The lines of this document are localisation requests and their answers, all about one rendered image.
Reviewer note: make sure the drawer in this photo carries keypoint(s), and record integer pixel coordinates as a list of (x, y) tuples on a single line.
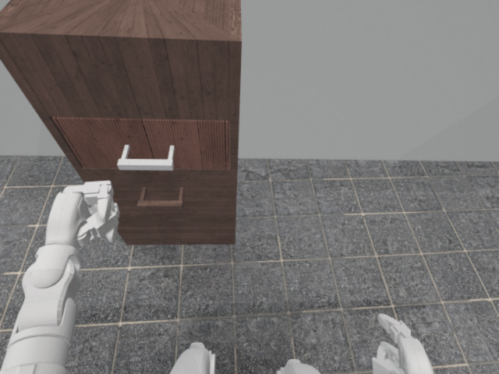
[(99, 142)]

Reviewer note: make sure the right robot hand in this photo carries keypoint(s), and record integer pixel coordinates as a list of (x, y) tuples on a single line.
[(409, 358)]

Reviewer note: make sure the handle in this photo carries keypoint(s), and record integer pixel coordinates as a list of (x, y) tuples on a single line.
[(146, 164), (160, 205)]

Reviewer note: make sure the left robot hand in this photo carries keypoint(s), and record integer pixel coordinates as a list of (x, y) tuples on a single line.
[(69, 213)]

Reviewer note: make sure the left robot thigh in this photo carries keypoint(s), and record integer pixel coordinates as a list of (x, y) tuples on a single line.
[(195, 361)]

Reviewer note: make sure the robot left forearm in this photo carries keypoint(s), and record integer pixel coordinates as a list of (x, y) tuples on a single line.
[(43, 332)]

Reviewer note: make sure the left robot shin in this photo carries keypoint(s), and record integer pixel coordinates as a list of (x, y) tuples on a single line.
[(197, 345)]

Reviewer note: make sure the cabinet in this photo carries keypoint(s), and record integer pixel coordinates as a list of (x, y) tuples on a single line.
[(158, 59)]

